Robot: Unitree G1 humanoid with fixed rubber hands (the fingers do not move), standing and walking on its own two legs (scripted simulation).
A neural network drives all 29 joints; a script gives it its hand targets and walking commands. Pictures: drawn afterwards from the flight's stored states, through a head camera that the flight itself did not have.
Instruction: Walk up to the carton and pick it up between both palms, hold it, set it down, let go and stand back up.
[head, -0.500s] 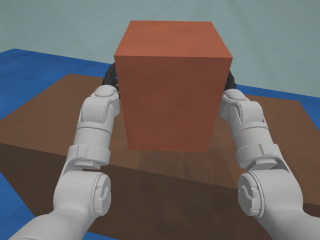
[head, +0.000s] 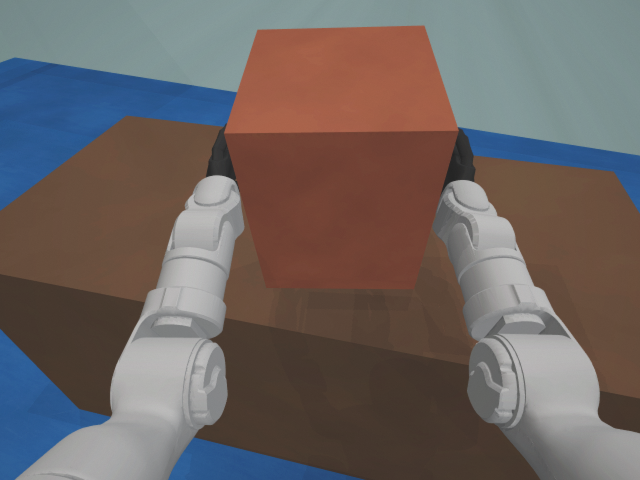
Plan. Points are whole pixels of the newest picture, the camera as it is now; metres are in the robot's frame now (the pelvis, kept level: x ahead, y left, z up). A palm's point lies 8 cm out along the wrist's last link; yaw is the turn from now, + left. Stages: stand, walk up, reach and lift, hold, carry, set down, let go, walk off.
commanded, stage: set down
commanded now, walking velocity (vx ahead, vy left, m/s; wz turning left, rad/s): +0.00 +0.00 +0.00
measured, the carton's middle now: (339, 166) +0.43 +0.01 +0.21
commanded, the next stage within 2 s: none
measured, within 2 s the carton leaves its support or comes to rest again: neither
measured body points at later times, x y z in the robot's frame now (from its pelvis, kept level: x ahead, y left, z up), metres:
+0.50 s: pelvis +0.02 +0.00 +0.00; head -0.01 +0.02 +0.45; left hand +0.44 +0.16 +0.18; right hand +0.44 -0.14 +0.18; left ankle +0.04 +0.14 -0.74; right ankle +0.04 -0.12 -0.74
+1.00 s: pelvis +0.02 +0.00 +0.00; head +0.00 +0.01 +0.45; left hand +0.45 +0.14 +0.15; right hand +0.44 -0.16 +0.15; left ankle +0.04 +0.14 -0.74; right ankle +0.04 -0.12 -0.74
